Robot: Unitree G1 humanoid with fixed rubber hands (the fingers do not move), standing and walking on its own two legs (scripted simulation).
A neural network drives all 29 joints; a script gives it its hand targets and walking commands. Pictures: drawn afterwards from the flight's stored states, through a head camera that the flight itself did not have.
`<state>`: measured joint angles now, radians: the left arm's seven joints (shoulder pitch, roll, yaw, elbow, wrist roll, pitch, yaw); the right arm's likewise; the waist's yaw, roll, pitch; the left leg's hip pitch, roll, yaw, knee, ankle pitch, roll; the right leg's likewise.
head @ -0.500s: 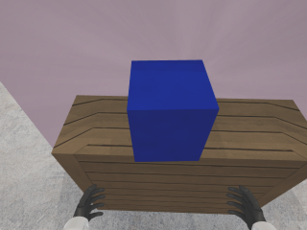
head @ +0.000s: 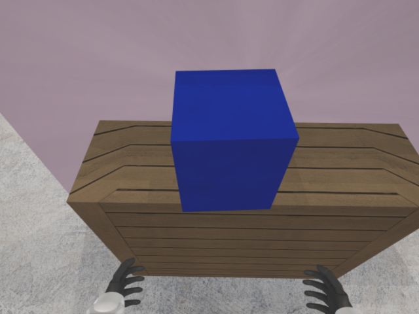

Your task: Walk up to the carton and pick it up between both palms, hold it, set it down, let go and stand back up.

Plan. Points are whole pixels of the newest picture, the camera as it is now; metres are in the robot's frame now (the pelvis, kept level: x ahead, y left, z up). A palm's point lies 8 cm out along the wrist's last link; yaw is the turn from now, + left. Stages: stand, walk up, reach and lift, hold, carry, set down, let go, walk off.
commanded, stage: set down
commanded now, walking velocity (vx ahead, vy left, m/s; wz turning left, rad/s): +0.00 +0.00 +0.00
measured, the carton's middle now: (226, 144) +0.45 +0.00 +0.04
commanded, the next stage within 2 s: let go in 1.18 s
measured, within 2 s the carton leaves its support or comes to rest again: neither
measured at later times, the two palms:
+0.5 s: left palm (117, 302) +0.15 +0.22 -0.10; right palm (328, 307) +0.16 -0.21 -0.11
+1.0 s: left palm (121, 302) +0.16 +0.22 -0.13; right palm (320, 313) +0.15 -0.20 -0.14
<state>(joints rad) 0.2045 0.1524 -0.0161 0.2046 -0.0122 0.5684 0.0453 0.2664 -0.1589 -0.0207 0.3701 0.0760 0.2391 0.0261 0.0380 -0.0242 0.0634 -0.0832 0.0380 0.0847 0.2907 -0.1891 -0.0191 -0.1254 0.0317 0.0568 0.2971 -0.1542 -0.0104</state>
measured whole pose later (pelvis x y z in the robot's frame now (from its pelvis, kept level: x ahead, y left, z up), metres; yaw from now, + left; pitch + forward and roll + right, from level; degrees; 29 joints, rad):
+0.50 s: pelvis -0.01 +0.00 +0.00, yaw +2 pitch +1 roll +0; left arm 0.02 0.14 0.04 0.45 0.07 0.65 0.00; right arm 0.04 -0.14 -0.03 0.69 0.03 0.23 0.02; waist 0.01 -0.02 0.09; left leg -0.18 0.03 0.06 0.38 -0.21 -0.01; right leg -0.21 0.02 0.03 0.37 -0.18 -0.01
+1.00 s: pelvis -0.02 +0.00 -0.01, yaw +2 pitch +4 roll +0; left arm -0.14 0.12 0.11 0.64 0.13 0.69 0.00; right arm -0.13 -0.12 -0.05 0.95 0.00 0.18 0.00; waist -0.02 -0.02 0.10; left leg -0.33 0.03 0.05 0.50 -0.25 -0.01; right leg -0.35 0.02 0.02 0.49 -0.22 -0.01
